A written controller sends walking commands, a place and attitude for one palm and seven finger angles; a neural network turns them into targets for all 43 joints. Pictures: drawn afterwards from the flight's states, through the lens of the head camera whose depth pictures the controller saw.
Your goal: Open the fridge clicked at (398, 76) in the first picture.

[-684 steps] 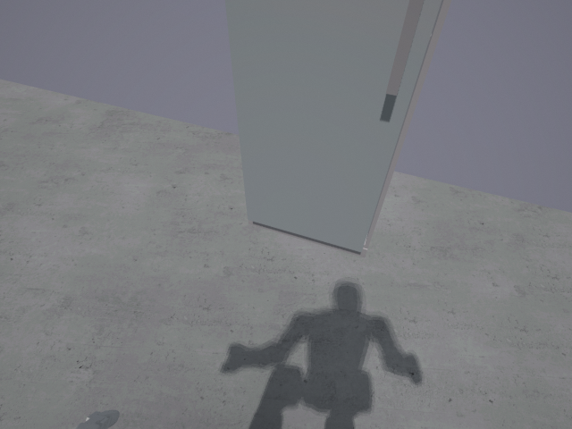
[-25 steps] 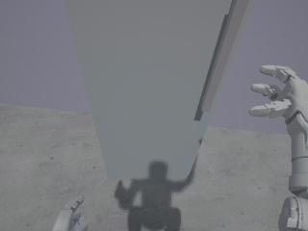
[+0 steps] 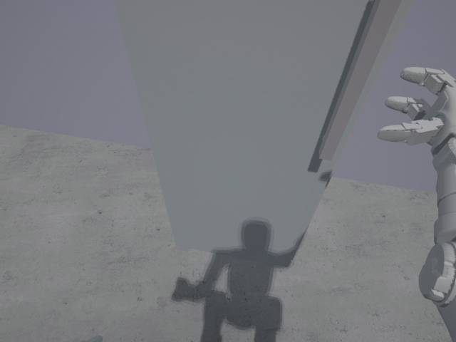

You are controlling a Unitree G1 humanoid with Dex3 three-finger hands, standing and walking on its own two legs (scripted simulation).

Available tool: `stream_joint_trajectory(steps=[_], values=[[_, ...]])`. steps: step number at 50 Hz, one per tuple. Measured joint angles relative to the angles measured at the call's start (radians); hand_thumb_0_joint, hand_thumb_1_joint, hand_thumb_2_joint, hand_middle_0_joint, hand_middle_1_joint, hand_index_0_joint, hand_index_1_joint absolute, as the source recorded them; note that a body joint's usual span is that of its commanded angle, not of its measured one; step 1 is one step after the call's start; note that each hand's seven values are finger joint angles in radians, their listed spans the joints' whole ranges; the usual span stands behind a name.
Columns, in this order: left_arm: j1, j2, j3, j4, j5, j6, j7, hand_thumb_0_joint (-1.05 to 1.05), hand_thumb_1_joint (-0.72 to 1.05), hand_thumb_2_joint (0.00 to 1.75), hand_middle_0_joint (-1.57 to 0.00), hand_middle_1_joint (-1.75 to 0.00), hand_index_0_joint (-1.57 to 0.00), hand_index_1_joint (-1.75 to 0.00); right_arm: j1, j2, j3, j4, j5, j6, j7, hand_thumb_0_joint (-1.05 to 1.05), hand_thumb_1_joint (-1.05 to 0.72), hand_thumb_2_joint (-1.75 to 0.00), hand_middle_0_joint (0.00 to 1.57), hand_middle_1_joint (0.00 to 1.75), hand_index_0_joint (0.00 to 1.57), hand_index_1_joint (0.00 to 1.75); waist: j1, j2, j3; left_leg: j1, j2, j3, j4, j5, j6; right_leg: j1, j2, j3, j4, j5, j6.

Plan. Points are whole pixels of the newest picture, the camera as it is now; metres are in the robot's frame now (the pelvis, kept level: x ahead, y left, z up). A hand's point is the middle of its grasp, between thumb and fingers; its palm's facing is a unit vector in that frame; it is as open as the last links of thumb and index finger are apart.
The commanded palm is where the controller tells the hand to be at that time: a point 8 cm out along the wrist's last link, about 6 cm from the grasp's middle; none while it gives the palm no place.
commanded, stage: move the hooked fingers beside the handle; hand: right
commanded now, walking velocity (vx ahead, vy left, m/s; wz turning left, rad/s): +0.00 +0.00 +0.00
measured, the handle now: (353, 75) +0.54 -0.15 +0.23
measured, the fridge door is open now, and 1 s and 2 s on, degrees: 0 0 0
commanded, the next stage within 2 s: feel for the door with the fingertips in 0.80 s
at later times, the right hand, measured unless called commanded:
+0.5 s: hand (399, 111) +0.45 -0.21 +0.22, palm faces +0.08 +1.00 +0.01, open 14.0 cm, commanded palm +0.43 -0.26 +0.21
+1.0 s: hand (383, 106) +0.48 -0.20 +0.21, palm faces +0.08 +1.00 -0.01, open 14.0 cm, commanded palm +0.45 -0.24 +0.20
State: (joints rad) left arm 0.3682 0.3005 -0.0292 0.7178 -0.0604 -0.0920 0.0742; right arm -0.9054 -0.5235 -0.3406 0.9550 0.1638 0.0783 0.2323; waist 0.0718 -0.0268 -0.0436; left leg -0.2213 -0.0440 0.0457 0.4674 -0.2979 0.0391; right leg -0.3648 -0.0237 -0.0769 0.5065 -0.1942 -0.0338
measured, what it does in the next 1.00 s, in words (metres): stands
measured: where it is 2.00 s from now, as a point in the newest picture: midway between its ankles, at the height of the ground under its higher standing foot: outside the picture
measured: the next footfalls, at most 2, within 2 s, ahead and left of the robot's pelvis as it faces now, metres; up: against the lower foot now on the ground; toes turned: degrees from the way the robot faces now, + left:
none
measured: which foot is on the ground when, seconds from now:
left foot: down 0.00-1.00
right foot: down 0.00-1.00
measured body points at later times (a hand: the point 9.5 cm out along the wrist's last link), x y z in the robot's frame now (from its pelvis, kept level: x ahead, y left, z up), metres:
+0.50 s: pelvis +0.00 +0.00 +0.00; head +0.01 +0.00 +0.45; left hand +0.08 +0.26 -0.11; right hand +0.44 -0.27 +0.22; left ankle -0.04 +0.09 -0.74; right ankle +0.04 -0.10 -0.74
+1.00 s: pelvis +0.01 +0.01 +0.00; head +0.03 +0.02 +0.45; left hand +0.04 +0.28 -0.12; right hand +0.47 -0.25 +0.21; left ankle -0.04 +0.09 -0.74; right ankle +0.04 -0.10 -0.74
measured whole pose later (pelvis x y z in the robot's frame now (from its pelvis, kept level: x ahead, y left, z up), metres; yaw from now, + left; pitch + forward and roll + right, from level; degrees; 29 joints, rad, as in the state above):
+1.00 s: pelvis +0.01 +0.01 +0.00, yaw +0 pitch +5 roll +1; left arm 0.42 0.30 -0.02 0.71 -0.05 -0.07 0.05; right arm -0.93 -0.50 -0.33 1.02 0.14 0.01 0.20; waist 0.08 -0.04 -0.05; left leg -0.26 -0.05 0.04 0.50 -0.32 0.05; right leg -0.40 -0.03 -0.08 0.53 -0.21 -0.02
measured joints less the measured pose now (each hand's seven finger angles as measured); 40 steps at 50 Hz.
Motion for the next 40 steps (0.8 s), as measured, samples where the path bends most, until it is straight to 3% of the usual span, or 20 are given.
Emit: stream_joint_trajectory(steps=[6,14,19,27,32,40], values=[[0.029,-0.004,0.006,0.003,0.009,0.000,-0.014,0.01,0.90,0.90,-0.20,-0.30,-0.20,-0.30,-0.022,0.016,-0.006,0.023,-0.012,-0.032,-0.017,-0.02,0.50,-0.30,0.30,1.20,0.30,1.20,0.009,-0.003,-0.008,-0.016,0.004,-0.011,0.007,-0.003,-0.006,-0.011,0.002,-0.011,0.003,-0.006,-0.005],[0.037,-0.013,0.005,-0.016,0.010,0.016,-0.023,0.01,0.90,0.90,-0.20,-0.30,-0.20,-0.30,0.051,0.030,-0.039,-0.025,-0.019,-0.031,-0.032,-0.02,0.50,-0.30,0.30,1.20,0.30,1.20,0.012,-0.006,-0.014,-0.009,0.003,-0.029,0.009,-0.008,-0.009,0.002,-0.001,-0.028,0.006,-0.017,-0.008],[0.027,-0.017,0.006,-0.020,0.006,0.010,-0.019,0.01,0.90,0.90,-0.20,-0.30,-0.20,-0.30,0.080,0.050,-0.016,-0.098,-0.011,-0.026,-0.039,-0.02,0.50,-0.30,0.30,1.20,0.30,1.20,-0.004,-0.006,-0.007,0.005,0.003,-0.021,0.004,-0.008,-0.008,0.010,0.001,-0.020,0.006,-0.017,-0.007],[-0.023,-0.011,0.000,-0.019,0.005,0.003,-0.012,0.01,0.90,0.90,-0.20,-0.30,-0.20,-0.30,0.020,0.066,0.034,-0.053,-0.003,0.005,-0.047,-0.02,0.51,-0.30,0.30,1.20,0.30,1.20,-0.018,-0.009,-0.005,0.007,0.007,0.003,0.008,-0.010,-0.005,0.004,0.008,0.003,0.009,-0.009,-0.005],[-0.047,-0.010,-0.006,-0.021,0.009,-0.001,-0.010,0.01,0.90,0.90,-0.20,-0.30,-0.20,-0.30,-0.029,0.073,0.041,0.016,-0.007,-0.013,-0.054,-0.02,0.51,-0.30,0.30,1.20,0.30,1.20,-0.015,-0.007,-0.003,-0.007,0.007,0.012,0.018,-0.012,-0.002,-0.010,0.008,0.012,0.014,-0.005,-0.002],[-0.023,-0.010,-0.005,-0.026,0.013,0.000,-0.016,0.01,0.90,0.90,-0.20,-0.30,-0.20,-0.30,-0.061,0.037,0.015,0.084,-0.030,-0.071,-0.051,-0.02,0.50,-0.30,0.30,1.20,0.30,1.20,0.004,-0.006,-0.005,-0.036,-0.001,0.007,0.031,-0.015,0.005,-0.035,-0.001,0.008,0.022,-0.007,0.005]])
